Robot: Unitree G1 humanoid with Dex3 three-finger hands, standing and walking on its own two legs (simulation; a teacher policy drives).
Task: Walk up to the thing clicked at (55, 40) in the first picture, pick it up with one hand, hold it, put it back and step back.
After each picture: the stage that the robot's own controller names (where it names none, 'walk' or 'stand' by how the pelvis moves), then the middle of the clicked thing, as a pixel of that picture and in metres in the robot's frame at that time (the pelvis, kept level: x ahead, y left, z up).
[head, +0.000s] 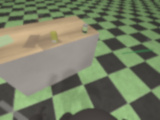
stand; (54, 37) +0.77 +0.40 +0.01
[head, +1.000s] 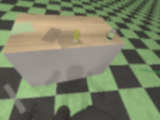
walk; (76, 36) +0.72 +0.13 +0.04
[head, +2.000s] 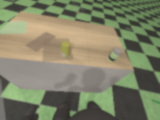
walk; (65, 49) +0.50 +0.20 +0.04
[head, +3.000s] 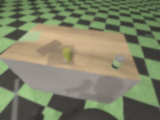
stand; (67, 55) +0.49 +0.20 +0.03
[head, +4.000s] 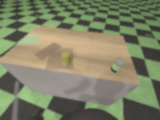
stand; (65, 59) +0.47 +0.20 +0.01
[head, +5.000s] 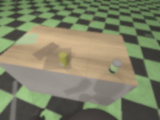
stand; (63, 59) +0.46 +0.21 +0.01
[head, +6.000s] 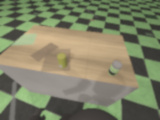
stand; (62, 61) +0.44 +0.22 +0.00
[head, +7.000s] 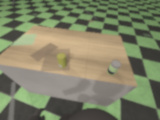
stand; (62, 60) +0.45 +0.22 +0.00
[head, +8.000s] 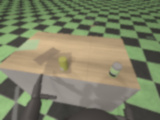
rise first; (63, 64) +0.43 +0.23 +0.01
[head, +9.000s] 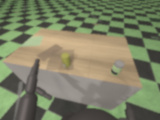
go down; (66, 60) +0.46 +0.22 +0.02
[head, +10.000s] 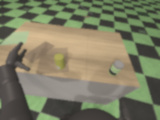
go down; (59, 61) +0.42 +0.21 +0.03
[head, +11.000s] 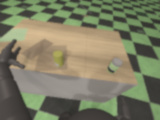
approach; (58, 59) +0.43 +0.21 +0.03
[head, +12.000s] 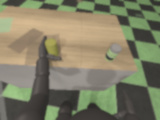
close; (52, 48) +0.47 +0.22 +0.07
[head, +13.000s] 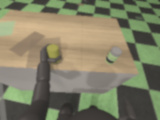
lift; (54, 54) +0.43 +0.21 +0.07
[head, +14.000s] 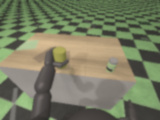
lift; (60, 58) +0.32 +0.17 +0.21
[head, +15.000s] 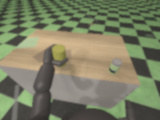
hold; (59, 56) +0.33 +0.18 +0.20
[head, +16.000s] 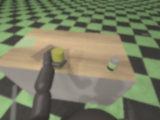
hold; (58, 58) +0.34 +0.19 +0.17
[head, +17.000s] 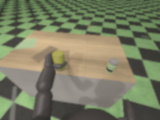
hold; (59, 61) +0.34 +0.19 +0.16
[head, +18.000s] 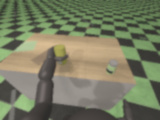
crouch; (61, 55) +0.38 +0.19 +0.18
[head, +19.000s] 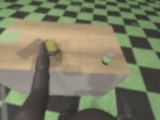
lower; (52, 49) +0.46 +0.22 +0.11
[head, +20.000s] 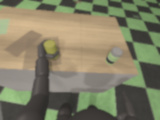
lower; (51, 50) +0.45 +0.22 +0.07
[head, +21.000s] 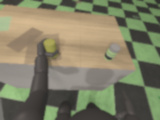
lower; (51, 49) +0.46 +0.22 +0.07
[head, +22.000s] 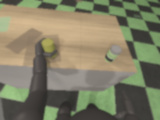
lower; (49, 48) +0.46 +0.23 +0.07
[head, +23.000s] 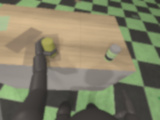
rest; (49, 48) +0.47 +0.23 +0.08
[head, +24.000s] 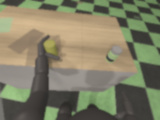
withdraw; (51, 49) +0.46 +0.23 +0.07
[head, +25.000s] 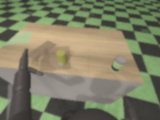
sink last; (61, 58) +0.44 +0.21 +0.05
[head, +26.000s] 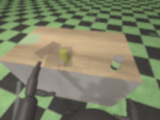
stand; (64, 56) +0.48 +0.23 +0.04
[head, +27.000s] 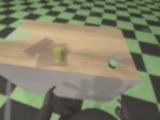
stand; (58, 54) +0.45 +0.23 +0.06
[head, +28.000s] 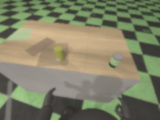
stand; (59, 54) +0.46 +0.23 +0.07
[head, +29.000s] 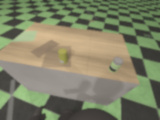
stand; (63, 56) +0.47 +0.22 +0.03
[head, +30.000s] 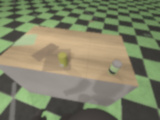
stand; (63, 60) +0.45 +0.22 +0.01
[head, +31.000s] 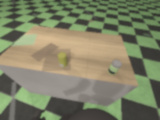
stand; (62, 60) +0.46 +0.22 +0.01
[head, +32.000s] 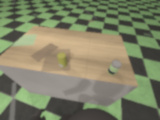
stand; (62, 60) +0.45 +0.22 +0.00
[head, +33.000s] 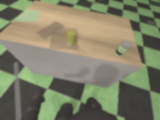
walk; (71, 38) +0.59 +0.15 +0.03
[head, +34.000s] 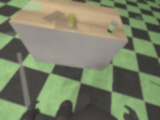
walk; (71, 20) +0.85 +0.23 +0.02
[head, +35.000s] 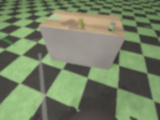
stand; (80, 23) +1.12 +0.21 +0.02
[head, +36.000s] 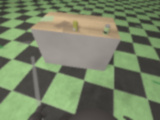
stand; (75, 26) +1.06 +0.22 +0.01
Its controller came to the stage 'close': yes
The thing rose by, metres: 0.24
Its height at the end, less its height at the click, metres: +0.00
